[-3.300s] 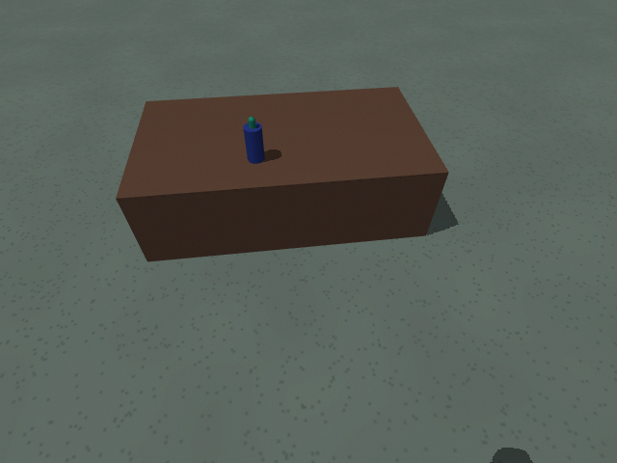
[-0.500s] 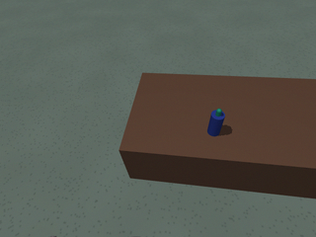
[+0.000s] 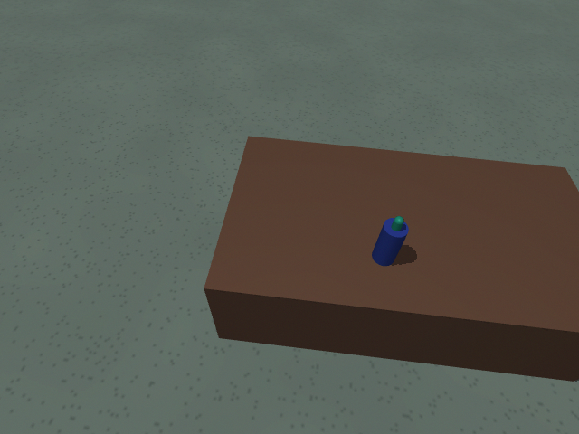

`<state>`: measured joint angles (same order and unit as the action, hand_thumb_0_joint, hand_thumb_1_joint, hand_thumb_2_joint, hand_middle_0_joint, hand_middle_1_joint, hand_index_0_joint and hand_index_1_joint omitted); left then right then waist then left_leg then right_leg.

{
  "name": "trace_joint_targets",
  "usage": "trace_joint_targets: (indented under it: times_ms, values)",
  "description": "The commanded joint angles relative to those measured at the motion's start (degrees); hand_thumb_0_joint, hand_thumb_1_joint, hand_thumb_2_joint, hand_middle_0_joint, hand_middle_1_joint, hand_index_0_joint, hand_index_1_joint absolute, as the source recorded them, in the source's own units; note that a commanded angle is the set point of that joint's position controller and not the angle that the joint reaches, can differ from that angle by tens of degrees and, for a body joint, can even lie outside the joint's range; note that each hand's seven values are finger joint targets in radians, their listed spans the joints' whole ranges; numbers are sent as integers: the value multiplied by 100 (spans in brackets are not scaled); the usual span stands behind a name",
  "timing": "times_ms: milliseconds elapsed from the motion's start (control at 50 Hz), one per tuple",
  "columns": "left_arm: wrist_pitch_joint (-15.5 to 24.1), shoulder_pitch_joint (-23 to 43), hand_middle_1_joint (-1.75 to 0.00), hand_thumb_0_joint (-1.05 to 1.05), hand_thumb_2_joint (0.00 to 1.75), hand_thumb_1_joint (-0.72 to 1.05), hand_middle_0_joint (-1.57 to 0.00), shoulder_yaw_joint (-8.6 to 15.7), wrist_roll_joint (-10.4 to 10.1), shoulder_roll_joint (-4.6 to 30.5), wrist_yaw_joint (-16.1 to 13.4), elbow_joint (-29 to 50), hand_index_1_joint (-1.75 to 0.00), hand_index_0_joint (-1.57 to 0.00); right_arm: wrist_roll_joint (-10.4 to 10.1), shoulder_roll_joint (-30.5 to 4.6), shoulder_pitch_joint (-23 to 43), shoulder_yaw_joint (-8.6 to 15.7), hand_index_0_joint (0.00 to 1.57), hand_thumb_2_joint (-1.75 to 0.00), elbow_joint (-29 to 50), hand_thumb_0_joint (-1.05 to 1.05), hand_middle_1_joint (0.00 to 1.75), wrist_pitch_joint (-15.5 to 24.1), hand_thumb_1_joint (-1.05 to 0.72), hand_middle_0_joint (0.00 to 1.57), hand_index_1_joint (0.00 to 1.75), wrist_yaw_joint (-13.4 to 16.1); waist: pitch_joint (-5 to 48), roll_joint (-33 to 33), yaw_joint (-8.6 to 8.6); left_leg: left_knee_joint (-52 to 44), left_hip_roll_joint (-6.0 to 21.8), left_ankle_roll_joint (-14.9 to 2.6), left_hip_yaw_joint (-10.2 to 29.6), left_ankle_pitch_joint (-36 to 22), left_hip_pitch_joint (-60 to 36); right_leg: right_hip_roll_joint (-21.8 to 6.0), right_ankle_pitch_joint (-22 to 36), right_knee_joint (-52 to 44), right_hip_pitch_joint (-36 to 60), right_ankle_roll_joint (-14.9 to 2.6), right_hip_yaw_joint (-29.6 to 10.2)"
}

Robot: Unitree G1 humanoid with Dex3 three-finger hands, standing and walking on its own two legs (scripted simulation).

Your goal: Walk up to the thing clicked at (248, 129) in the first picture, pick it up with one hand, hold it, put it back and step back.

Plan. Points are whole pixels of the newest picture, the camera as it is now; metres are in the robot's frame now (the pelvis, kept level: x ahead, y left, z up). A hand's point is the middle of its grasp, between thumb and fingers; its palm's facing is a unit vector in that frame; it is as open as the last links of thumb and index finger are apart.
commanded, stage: walk up
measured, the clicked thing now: (391, 238) +0.67 -0.26 -0.31
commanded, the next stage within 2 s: stand in 0.88 s
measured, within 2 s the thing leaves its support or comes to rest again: neither
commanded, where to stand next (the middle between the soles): +0.05 -0.03 m, yaw -1 degrees
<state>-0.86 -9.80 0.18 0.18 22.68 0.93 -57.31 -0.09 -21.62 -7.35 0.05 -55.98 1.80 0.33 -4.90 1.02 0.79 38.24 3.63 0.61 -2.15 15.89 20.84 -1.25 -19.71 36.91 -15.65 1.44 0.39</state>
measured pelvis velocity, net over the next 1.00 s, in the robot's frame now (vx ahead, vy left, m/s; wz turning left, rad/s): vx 0.02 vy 0.00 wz -0.02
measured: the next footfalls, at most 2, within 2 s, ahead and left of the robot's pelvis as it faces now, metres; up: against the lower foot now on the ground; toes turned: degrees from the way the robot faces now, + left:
none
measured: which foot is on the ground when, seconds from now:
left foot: down 0.00-1.00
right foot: down 0.00-1.00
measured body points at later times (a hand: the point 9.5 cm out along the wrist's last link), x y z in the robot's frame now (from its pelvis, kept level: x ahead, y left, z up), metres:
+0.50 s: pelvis +0.01 -0.01 +0.02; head +0.01 +0.00 +0.47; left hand +0.10 +0.29 -0.11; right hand +0.10 -0.31 -0.10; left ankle +0.05 +0.13 -0.72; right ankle +0.00 -0.14 -0.72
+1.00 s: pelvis +0.02 +0.00 +0.03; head +0.03 +0.00 +0.48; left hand +0.11 +0.30 -0.11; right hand +0.10 -0.30 -0.10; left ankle +0.05 +0.13 -0.72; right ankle +0.00 -0.14 -0.72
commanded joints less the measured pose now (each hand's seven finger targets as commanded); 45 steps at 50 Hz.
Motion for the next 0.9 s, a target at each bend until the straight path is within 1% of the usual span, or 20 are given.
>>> trace_joint_targets:
  times_ms: [0,40,100,140,220,260,340,380,440,480,520,560,600,680,740,800,820,840,860,880]
  values:
    - [172,106,-30,0,90,90,-20,259,-13,1192,-65,133,-30,-20,12,-1376,362,295,20,-90,178,0,30,155,-90,20,30,67,810,-283,-38,-1112,582,-446,775,-591,-575,-446,1166,-725,271,-458,-498]
    - [182,202,-30,0,90,90,-20,243,-28,1187,-65,50,-30,-20,-8,-1346,443,273,20,-90,63,0,30,151,-90,20,30,54,775,-272,-65,-1202,527,-374,669,-658,-753,-525,1280,-916,265,-458,-547]
    - [197,312,-30,0,90,90,-20,215,-31,1165,-65,-86,-30,-20,-32,-1278,583,229,20,-90,-91,0,30,125,-90,20,30,28,739,-98,-72,-1221,447,-318,539,-697,-1046,-606,1208,-1250,149,-444,-660]
    - [205,524,-30,0,90,90,-20,219,-25,1151,-65,-129,-30,-20,-15,-1255,557,224,20,-90,-226,0,30,116,-90,20,30,20,753,21,-139,-1303,424,-265,467,-939,-1178,-624,1309,-1399,179,-424,-664]
    - [186,570,-30,0,90,90,-20,218,-23,1102,-61,-302,-30,-20,-21,-1236,699,200,20,-90,-382,0,30,108,-90,20,30,9,719,47,-84,-1575,477,-242,462,-984,-1273,-611,1251,-1644,366,-359,-604]
    - [180,622,-30,0,90,90,-20,225,-32,1078,-53,-354,-30,-20,-13,-1180,760,183,20,-90,-453,0,30,98,-90,20,30,7,653,92,-67,-1671,428,-182,409,-966,-1334,-624,1197,-1802,349,-339,-627]
    - [171,726,-30,0,90,90,-20,230,-12,1043,-52,-443,-30,-20,11,-1174,793,194,20,-90,-574,0,30,95,-90,20,30,-1,674,92,-82,-1855,446,-139,367,-1023,-1498,-618,1307,-2025,446,-300,-590]
    - [159,805,-30,0,90,90,-20,245,-17,1052,-46,-452,-30,-20,21,-1157,739,199,20,-90,-636,0,30,89,-90,20,30,7,578,83,-104,-1958,411,-100,345,-871,-1449,-626,1140,-2089,436,-290,-616]
    - [144,722,-30,0,90,90,-20,246,-8,994,-42,-506,-30,-20,36,-1162,796,201,20,-90,-667,0,30,100,-90,20,30,4,603,-55,-66,-2117,448,-102,388,-668,-1412,-572,1057,-2122,524,-274,-550]
    - [131,781,-30,0,90,90,-20,265,1,999,-36,-521,-30,-20,41,-1158,721,210,20,-90,-711,0,30,108,-90,20,30,18,633,-50,-95,-2157,453,-94,392,-649,-1363,-580,1109,-2110,610,-281,-554]
    - [129,726,-30,0,90,90,-20,262,-11,964,-35,-527,-30,-20,38,-1151,728,203,20,-90,-717,0,30,128,-90,20,30,19,689,-124,-65,-2214,479,-99,416,-750,-1401,-566,1198,-2073,668,-276,-533]
    - [117,707,-30,0,90,90,-20,255,-2,951,-29,-528,-30,-20,46,-1159,747,203,20,-90,-709,0,30,129,-90,20,30,21,627,-216,-59,-2289,488,-103,449,-507,-1309,-557,1192,-2081,686,-270,-518]
    - [109,713,-30,0,90,90,-20,263,2,963,-31,-544,-30,-20,50,-1157,709,217,20,-90,-723,0,30,121,-90,20,30,29,602,-156,-83,-2311,490,-99,472,-495,-1318,-541,1137,-2058,643,-268,-517]
    - [112,719,-30,0,90,90,-20,273,6,943,-31,-529,-30,-20,49,-1165,621,224,20,-90,-737,0,30,138,-90,20,30,32,800,-197,-92,-2246,513,-120,446,-856,-1410,-564,1368,-2023,809,-268,-507]
    - [111,732,-30,0,90,90,-20,274,8,942,-47,-556,-30,-20,45,-1127,613,223,20,-90,-733,0,30,129,-90,20,30,39,747,-82,-111,-2188,494,-115,398,-1154,-1437,-560,1531,-2051,768,-236,-489]
    - [108,744,-30,0,90,90,-20,276,11,944,-51,-550,-30,-20,46,-1148,551,242,20,-90,-728,0,30,122,-90,20,30,40,825,-99,-139,-2129,511,-139,360,-1287,-1535,-591,1626,-2051,829,-242,-488]
    - [110,682,-30,0,90,90,-20,266,1,913,-53,-550,-30,-20,44,-1143,586,242,20,-90,-722,0,30,122,-90,20,30,39,854,-124,-114,-2129,523,-133,348,-1352,-1630,-581,1633,-2047,779,-225,-478]
    - [105,692,-30,0,90,90,-20,269,5,916,-57,-563,-30,-20,42,-1135,602,257,20,-90,-709,0,30,112,-90,20,30,41,785,-116,-125,-2122,515,-136,364,-1351,-1601,-564,1609,-2062,746,-222,-460]
    - [188,701,-30,0,90,90,-20,258,37,929,-75,-501,-30,-20,74,-1123,593,243,20,-90,-722,0,30,67,-90,20,30,26,737,-265,-92,-2084,522,-122,379,-1382,-1517,-673,1593,-2171,834,-189,-545]
    - [212,713,-30,0,90,90,-20,265,44,963,-85,-505,-30,-20,81,-1056,573,235,20,-90,-710,0,30,50,-90,20,30,17,702,-189,-121,-2108,510,-118,359,-1381,-1492,-676,1643,-2185,815,-192,-543]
